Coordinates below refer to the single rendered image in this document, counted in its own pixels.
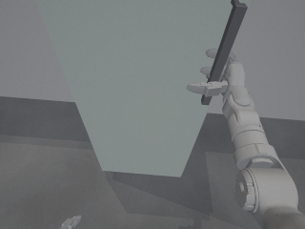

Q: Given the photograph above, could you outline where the robot right upper arm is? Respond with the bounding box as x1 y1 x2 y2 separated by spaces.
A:
234 168 305 229

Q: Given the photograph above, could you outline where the right robot hand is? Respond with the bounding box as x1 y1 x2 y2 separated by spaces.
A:
186 49 245 97

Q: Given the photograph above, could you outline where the fridge door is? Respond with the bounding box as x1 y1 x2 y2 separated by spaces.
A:
34 0 252 177

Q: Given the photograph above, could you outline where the right robot forearm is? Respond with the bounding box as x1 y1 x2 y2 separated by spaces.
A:
222 86 298 206

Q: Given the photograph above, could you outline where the left robot hand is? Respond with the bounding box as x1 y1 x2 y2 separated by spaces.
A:
60 215 82 229

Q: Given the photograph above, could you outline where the handle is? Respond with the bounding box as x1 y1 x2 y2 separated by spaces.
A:
201 0 248 106

